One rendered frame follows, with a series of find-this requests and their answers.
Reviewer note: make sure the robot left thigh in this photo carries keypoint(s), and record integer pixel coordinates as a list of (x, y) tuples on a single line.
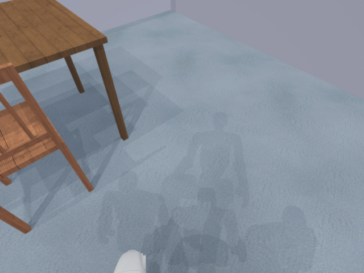
[(131, 262)]

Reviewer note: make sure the chair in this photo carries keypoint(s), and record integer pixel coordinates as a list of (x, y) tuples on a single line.
[(26, 135)]

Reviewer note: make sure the table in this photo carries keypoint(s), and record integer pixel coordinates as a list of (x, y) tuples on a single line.
[(37, 32)]

